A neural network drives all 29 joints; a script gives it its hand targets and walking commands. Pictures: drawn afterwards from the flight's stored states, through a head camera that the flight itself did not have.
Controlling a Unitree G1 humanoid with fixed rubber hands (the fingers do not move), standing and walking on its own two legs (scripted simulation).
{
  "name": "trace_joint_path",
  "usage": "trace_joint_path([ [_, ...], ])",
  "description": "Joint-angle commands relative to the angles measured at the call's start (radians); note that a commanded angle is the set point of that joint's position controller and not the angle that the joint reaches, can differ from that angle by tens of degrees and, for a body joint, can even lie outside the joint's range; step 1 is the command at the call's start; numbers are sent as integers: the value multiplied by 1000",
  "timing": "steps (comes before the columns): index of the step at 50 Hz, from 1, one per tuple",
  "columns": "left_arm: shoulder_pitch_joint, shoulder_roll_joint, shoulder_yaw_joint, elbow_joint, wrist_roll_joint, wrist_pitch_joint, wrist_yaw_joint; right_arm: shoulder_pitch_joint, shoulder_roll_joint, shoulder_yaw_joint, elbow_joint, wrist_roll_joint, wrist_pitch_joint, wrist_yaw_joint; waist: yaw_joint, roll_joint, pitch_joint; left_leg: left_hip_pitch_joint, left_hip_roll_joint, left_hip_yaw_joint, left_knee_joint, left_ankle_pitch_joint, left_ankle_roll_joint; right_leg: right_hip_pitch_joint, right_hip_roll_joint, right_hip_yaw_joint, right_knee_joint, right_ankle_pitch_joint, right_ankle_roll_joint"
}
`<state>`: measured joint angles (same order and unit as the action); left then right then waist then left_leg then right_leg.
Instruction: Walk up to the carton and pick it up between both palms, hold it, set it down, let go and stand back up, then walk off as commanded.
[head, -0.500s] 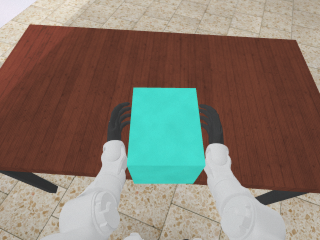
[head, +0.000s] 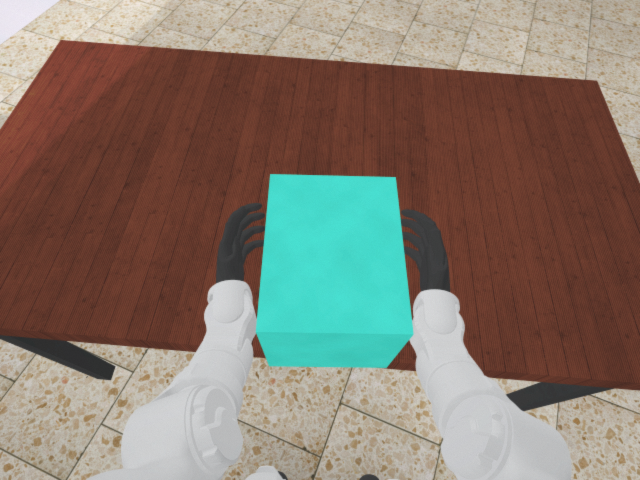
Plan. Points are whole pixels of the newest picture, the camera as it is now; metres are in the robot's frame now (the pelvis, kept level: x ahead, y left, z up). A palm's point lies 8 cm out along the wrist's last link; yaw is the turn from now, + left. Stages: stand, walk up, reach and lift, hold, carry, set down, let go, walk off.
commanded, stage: reach and lift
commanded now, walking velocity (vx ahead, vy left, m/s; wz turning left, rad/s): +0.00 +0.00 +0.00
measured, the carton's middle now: (330, 274) +0.38 +0.02 -0.04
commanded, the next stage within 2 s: none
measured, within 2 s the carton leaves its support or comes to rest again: leaves its support in 0.86 s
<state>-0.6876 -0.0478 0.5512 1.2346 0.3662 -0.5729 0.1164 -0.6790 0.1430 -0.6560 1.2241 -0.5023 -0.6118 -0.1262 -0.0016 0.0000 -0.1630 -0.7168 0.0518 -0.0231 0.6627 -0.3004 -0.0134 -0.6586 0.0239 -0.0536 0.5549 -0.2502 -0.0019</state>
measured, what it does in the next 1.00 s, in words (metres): stands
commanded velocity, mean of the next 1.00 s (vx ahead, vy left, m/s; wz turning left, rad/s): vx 0.00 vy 0.00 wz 0.00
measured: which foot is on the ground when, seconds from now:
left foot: down 0.00-1.00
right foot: down 0.00-1.00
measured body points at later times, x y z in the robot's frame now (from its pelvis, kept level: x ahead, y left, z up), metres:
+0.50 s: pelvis +0.00 +0.00 +0.00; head +0.10 +0.02 +0.44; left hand +0.39 +0.15 -0.02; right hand +0.39 -0.11 -0.01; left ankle -0.01 +0.12 -0.72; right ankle -0.01 -0.12 -0.72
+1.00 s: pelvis -0.01 -0.01 +0.00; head +0.05 +0.02 +0.45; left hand +0.37 +0.16 +0.00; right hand +0.38 -0.11 +0.02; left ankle -0.01 +0.12 -0.72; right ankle -0.01 -0.12 -0.72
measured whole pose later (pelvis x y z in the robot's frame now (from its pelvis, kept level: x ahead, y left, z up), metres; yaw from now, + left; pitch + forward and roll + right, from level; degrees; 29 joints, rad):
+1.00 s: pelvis -0.01 -0.01 +0.00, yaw +2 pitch +20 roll -3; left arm -0.68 0.03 0.17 1.33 -0.03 -0.52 0.17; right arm -0.66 0.07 -0.26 1.26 -0.17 -0.50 -0.19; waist -0.02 0.02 -0.26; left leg -0.73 0.05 -0.07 0.66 -0.28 -0.02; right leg -0.64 0.02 -0.11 0.53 -0.23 -0.01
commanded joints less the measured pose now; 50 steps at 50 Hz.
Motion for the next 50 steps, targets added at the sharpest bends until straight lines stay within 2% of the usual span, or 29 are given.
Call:
trace_joint_path([
  [1, -410, -531, -232, 48, 119, -4, -100, -425, 579, 269, 136, -144, -30, 132, 19, 64, -472, 184, -42, 95, -30, 430, -59, 351, 14, -35, 5, 422, -27],
  [6, -408, -541, -253, 38, 106, -5, -91, -436, 578, 285, 139, -127, -42, 127, 27, 59, -499, 193, -42, 91, -26, 462, -65, 343, 20, -39, 3, 445, -26],
  [12, -455, -543, -268, 37, 89, -17, -89, -466, 583, 296, 115, -122, -47, 120, 23, 50, -539, 175, -45, 91, -39, 404, -60, 366, 13, -37, 4, 439, -23],
  [15, -474, -551, -289, 29, 79, -28, -82, -484, 567, 317, 104, -124, -60, 119, 23, 61, -588, 211, -45, 90, -34, 446, -66, 344, 20, -47, -9, 450, -25],
  [16, -485, -542, -288, 22, 79, -33, -85, -479, 574, 319, 110, -121, -59, 116, 31, 47, -583, 196, -48, 94, -35, 435, -63, 370, 13, -40, -4, 473, -22],
  [17, -505, -550, -298, 20, 68, -40, -86, -483, 573, 325, 111, -119, -66, 115, 19, 54, -589, 205, -44, 87, -38, 452, -65, 368, 15, -42, -6, 477, -20],
  [19, -495, -579, -335, -3, 59, -45, -81, -484, 574, 353, 133, -97, -78, 115, 26, 82, -621, 266, -37, 75, -27, 525, -78, 350, 20, -40, -9, 498, -26],
  [20, -488, -580, -336, 13, 54, -42, -82, -479, 569, 354, 139, -99, -80, 113, 23, 74, -610, 277, -40, 79, -22, 550, -82, 356, 26, -48, -3, 511, -24],
  [21, -495, -591, -354, 18, 55, -43, -80, -472, 575, 359, 161, -92, -79, 112, 24, 99, -618, 298, -37, 73, -27, 554, -87, 331, 26, -48, -14, 494, -31],
  [22, -501, -581, -353, 14, 42, -42, -76, -487, 572, 366, 142, -93, -80, 113, 26, 88, -617, 302, -32, 74, -22, 551, -85, 310, 31, -52, -15, 473, -29],
  [26, -499, -598, -405, 18, 10, -47, -81, -493, 569, 408, 150, -54, -89, 103, 23, 81, -627, 309, -36, 66, -15, 582, -90, 340, 31, -48, -12, 523, -30],
  [28, -536, -596, -425, 20, -19, -56, -83, -495, 576, 410, 146, -58, -83, 100, 6, 73, -632, 280, -44, 72, -28, 525, -88, 358, 26, -40, -18, 511, -29],
  [30, -547, -605, -438, 18, -37, -62, -86, -494, 589, 442, 142, -45, -74, 97, 14, 50, -619, 256, -46, 66, -40, 486, -77, 382, 23, -32, -14, 506, -27],
  [32, -559, -613, -473, 26, -66, -60, -88, -512, 587, 450, 136, -29, -68, 94, 2, 64, -620, 253, -51, 61, -43, 473, -82, 382, 25, -36, -16, 493, -28],
  [33, -551, -604, -471, 30, -70, -56, -89, -511, 590, 465, 134, -16, -59, 93, 6, 62, -609, 252, -53, 62, -36, 477, -78, 386, 21, -34, -8, 508, -26],
  [35, -605, -613, -492, 21, -91, -57, -94, -540, 598, 484, 106, -5, -47, 92, -7, 61, -622, 228, -56, 58, -46, 421, -76, 399, 17, -27, -12, 484, -27],
  [37, -611, -628, -519, 19, -127, -51, -90, -558, 610, 516, 93, 26, -30, 90, -3, 46, -635, 233, -56, 47, -45, 429, -73, 394, 20, -26, -9, 489, -25],
  [39, -635, -662, -567, 8, -149, -49, -89, -559, 623, 550, 90, 49, -13, 90, -24, 81, -643, 247, -53, 29, -41, 436, -82, 371, 20, -25, -14, 466, -28],
  [40, -659, -665, -585, -34, -173, -52, -86, -573, 638, 574, 60, 72, -2, 89, -31, 68, -656, 245, -54, 25, -34, 454, -85, 379, 20, -17, -7, 480, -25],
  [41, -676, -675, -600, -23, -183, -47, -88, -589, 645, 583, 54, 83, 6, 89, -31, 83, -659, 236, -56, 20, -28, 440, -82, 370, 19, -19, -6, 464, -28],
  [42, -667, -694, -617, -35, -199, -45, -87, -594, 656, 630, 25, 105, 13, 88, -24, 75, -706, 261, -59, 15, -27, 466, -79, 385, 21, -14, -8, 501, -26],
  [44, -720, -703, -659, -69, -227, -38, -86, -606, 672, 664, 2, 145, 42, 87, -32, 103, -688, 260, -64, 4, -24, 425, -80, 366, 19, -10, -6, 450, -29],
  [45, -724, -722, -682, -87, -243, -34, -84, -632, 681, 701, -38, 176, 52, 85, -39, 94, -722, 288, -60, -7, -19, 464, -85, 369, 24, -5, -7, 479, -28],
  [46, -739, -732, -704, -104, -258, -30, -86, -644, 691, 729, -56, 195, 68, 85, -32, 100, -703, 288, -59, -7, -23, 463, -84, 373, 24, -4, -12, 471, -29],
  [47, -768, -752, -730, -132, -280, -25, -85, -630, 697, 746, -69, 208, 83, 83, -51, 105, -728, 308, -60, -17, -19, 454, -88, 367, 26, -8, -12, 459, -30],
  [48, -782, -771, -767, -142, -305, -13, -86, -651, 711, 779, -103, 243, 98, 81, -53, 116, -726, 322, -61, -22, -22, 467, -92, 353, 27, -5, -16, 456, -29],
  [49, -788, -769, -766, -169, -299, -8, -83, -653, 718, 800, -112, 264, 117, 77, -42, 123, -713, 343, -61, -26, -22, 472, -91, 358, 28, 4, -26, 444, -30],
  [50, -777, -779, -794, -186, -315, 3, -85, -662, 733, 844, -167, 290, 132, 74, -39, 110, -726, 334, -66, -31, -19, 459, -87, 371, 28, 6, -17, 453, -26],
])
